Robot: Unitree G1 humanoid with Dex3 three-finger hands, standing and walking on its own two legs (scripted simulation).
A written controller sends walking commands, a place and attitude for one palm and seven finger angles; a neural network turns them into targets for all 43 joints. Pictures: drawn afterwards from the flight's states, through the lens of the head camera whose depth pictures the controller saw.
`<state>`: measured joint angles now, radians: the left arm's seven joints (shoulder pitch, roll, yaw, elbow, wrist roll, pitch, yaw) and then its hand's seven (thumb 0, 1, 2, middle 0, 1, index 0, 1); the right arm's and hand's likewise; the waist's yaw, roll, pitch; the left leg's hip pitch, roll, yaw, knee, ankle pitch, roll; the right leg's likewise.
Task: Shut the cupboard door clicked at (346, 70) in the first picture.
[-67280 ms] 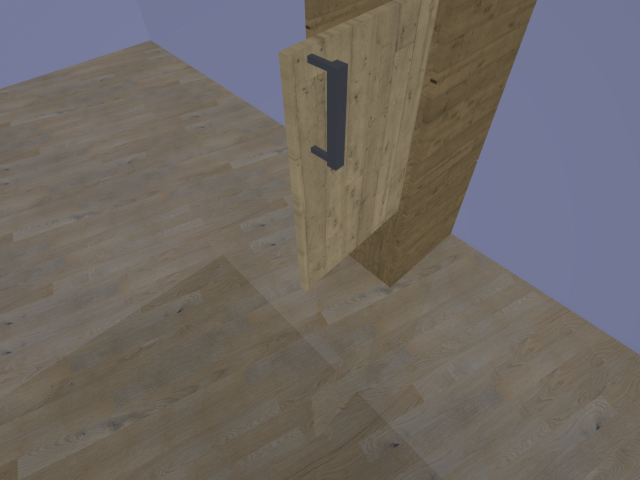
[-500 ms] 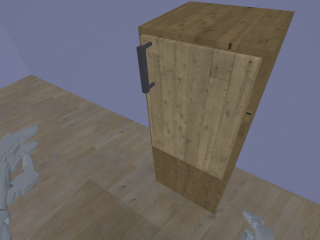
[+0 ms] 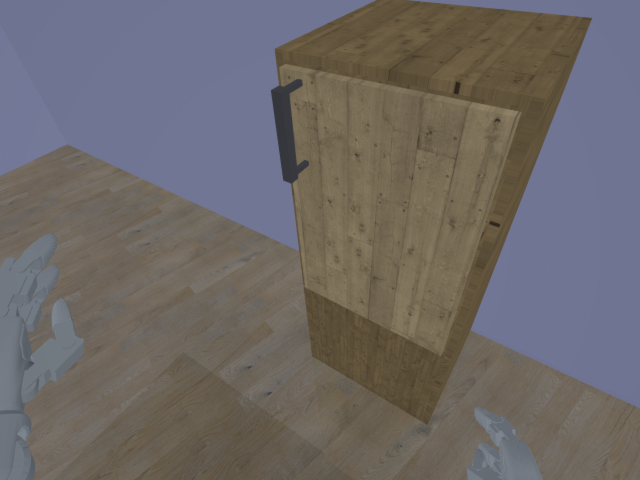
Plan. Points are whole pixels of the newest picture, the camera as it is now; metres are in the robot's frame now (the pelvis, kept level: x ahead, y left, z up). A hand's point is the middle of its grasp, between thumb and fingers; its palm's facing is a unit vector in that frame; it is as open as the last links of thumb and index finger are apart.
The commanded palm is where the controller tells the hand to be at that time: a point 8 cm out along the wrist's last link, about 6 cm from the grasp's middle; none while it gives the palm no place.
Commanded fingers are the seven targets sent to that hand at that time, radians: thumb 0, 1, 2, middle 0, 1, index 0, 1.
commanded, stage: step back with the hand held close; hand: left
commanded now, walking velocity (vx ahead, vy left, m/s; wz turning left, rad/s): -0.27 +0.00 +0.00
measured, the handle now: (293, 133) +0.64 +0.13 +0.14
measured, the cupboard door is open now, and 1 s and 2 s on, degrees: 0 0 0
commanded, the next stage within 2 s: stop stepping back and stand still in 1.32 s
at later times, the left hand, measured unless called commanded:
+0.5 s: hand (34, 372) +0.16 +0.29 +0.16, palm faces +0.37 -0.78 -0.50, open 7.4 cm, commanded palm +0.10 +0.32 +0.17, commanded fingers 0.00 0.90 0.90 -0.20 -0.30 -0.20 -0.30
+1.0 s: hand out of the picture +0.08 +0.30 +0.16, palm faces +0.50 -0.76 -0.42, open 7.4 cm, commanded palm +0.01 +0.34 +0.17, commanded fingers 0.00 0.90 0.90 -0.20 -0.30 -0.20 -0.30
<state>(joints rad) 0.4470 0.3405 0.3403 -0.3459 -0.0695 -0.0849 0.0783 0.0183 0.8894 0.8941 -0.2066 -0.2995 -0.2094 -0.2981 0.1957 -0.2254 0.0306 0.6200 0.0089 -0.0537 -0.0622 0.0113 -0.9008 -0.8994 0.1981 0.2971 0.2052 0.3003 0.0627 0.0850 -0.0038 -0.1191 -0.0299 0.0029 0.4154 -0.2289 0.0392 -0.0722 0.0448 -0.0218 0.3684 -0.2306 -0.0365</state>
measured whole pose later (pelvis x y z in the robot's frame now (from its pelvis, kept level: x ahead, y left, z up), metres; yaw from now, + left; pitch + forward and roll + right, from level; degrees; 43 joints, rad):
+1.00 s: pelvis -0.12 +0.04 -0.03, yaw +2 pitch -1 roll -1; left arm 0.47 0.40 0.46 -0.52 -0.02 -0.27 0.14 0.02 0.89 0.89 -0.21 -0.30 -0.21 -0.30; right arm 0.23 -0.22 -0.01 0.59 0.00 -0.04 -0.06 0.01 -0.90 -0.90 0.20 0.30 0.21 0.30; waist 0.00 -0.02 0.02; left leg -0.52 -0.04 0.08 0.73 -0.33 0.07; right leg -0.47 0.01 0.02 0.68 -0.21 0.01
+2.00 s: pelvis -0.29 +0.08 -0.01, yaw -5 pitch -3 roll -2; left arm 0.46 0.40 0.42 -0.46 -0.04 -0.15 0.16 0.02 0.89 0.89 -0.20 -0.30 -0.20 -0.30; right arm 0.26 -0.14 0.03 0.68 -0.02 -0.11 -0.07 0.01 -0.90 -0.90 0.20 0.30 0.20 0.30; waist -0.06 -0.05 -0.04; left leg -0.35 -0.02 -0.02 0.54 -0.17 0.04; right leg -0.30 0.07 -0.02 0.78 -0.46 -0.02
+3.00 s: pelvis -0.29 +0.14 +0.00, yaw -2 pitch -2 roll +0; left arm 0.38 0.15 0.01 1.18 0.02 0.02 0.02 0.01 0.91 0.89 -0.19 -0.30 -0.20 -0.29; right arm 0.31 -0.14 0.01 1.12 -0.02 0.02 -0.04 0.00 -0.91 -0.90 0.20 0.30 0.20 0.30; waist 0.00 0.02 0.04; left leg -0.20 -0.02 0.04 0.41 -0.17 0.03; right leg -0.12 -0.04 -0.07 0.40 -0.24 0.02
